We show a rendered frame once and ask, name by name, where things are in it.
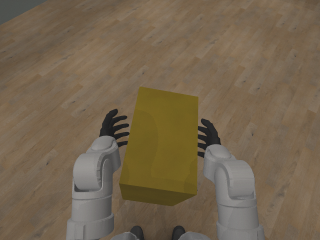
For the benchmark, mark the left robot foot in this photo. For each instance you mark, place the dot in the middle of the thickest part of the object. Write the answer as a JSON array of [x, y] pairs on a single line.
[[137, 230]]

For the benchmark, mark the carton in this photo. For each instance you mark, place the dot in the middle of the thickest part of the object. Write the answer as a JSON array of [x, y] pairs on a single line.
[[161, 160]]

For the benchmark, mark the right robot foot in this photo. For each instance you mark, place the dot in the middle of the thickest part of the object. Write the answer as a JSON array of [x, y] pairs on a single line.
[[177, 232]]

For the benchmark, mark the robot right forearm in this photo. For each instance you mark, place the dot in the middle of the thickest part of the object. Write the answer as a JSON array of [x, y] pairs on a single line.
[[235, 193]]

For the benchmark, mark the right robot hand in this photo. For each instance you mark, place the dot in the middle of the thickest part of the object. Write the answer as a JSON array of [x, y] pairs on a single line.
[[211, 137]]

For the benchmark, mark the robot foot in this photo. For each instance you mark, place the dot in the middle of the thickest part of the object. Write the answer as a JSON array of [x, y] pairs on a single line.
[[137, 230], [177, 232]]

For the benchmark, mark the left robot hand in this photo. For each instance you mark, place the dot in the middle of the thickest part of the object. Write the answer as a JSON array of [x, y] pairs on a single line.
[[108, 128]]

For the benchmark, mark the robot left forearm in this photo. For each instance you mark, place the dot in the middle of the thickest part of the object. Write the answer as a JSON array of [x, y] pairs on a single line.
[[92, 189]]

